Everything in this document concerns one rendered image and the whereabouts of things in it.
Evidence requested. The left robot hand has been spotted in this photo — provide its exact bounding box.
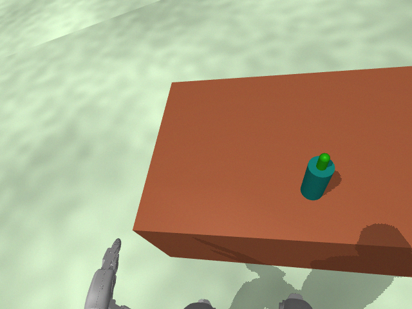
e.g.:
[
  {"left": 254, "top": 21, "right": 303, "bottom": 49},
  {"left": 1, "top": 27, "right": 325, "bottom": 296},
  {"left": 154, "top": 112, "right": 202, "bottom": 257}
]
[{"left": 84, "top": 238, "right": 130, "bottom": 309}]

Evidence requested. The bottle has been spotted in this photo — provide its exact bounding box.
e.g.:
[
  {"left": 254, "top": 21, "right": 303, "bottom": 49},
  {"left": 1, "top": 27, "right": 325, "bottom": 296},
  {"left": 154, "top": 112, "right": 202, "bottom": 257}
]
[{"left": 301, "top": 153, "right": 335, "bottom": 200}]

